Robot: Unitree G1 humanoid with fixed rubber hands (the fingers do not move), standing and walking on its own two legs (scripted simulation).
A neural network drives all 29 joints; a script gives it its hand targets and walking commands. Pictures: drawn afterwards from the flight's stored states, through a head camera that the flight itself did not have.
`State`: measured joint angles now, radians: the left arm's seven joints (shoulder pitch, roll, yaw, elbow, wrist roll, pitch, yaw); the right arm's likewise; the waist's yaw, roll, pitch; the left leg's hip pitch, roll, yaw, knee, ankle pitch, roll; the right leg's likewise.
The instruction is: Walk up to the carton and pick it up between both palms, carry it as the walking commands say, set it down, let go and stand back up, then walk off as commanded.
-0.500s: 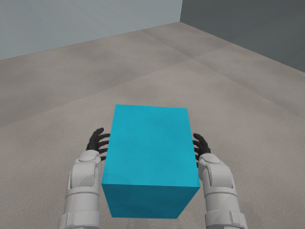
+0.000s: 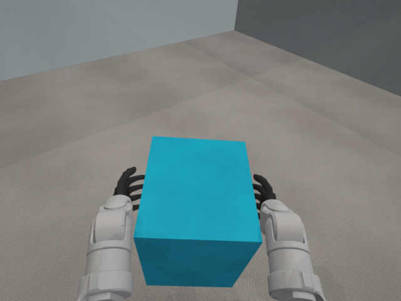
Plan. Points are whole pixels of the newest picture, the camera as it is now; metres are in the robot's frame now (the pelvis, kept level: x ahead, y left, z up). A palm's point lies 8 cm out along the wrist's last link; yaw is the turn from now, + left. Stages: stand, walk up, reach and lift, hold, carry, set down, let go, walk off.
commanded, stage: reach and lift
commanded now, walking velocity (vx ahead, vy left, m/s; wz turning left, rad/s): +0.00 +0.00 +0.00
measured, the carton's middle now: (194, 215) +0.31 +0.01 -0.02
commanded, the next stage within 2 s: hold in 0.36 s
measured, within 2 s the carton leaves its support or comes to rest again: neither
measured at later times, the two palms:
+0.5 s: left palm (126, 202) +0.29 +0.15 +0.06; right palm (271, 210) +0.29 -0.15 +0.05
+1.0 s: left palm (126, 205) +0.29 +0.15 +0.06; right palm (271, 209) +0.29 -0.15 +0.05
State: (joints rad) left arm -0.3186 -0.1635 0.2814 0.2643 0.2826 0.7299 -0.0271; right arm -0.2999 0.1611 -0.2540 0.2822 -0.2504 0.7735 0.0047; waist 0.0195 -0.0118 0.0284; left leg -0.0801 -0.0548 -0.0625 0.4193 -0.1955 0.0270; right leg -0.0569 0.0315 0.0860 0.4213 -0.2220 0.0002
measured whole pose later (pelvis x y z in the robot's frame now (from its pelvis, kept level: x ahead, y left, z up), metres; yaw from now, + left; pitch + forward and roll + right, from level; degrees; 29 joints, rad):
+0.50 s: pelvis +0.01 -0.01 +0.00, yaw +0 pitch -8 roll +0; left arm -0.26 -0.15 0.22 0.21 0.26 0.75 -0.02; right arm -0.23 0.14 -0.20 0.21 -0.23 0.79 0.00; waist 0.02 0.00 0.02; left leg -0.06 -0.05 -0.07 0.40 -0.20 0.02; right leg -0.04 0.04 0.08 0.40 -0.22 -0.01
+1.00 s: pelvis +0.00 -0.01 +0.00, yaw +1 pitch -8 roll +0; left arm -0.27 -0.15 0.23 0.21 0.26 0.74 -0.03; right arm -0.24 0.15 -0.20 0.21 -0.23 0.78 -0.01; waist 0.02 -0.01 0.03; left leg -0.07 -0.05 -0.08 0.41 -0.19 0.01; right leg -0.05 0.04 0.07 0.41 -0.22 -0.01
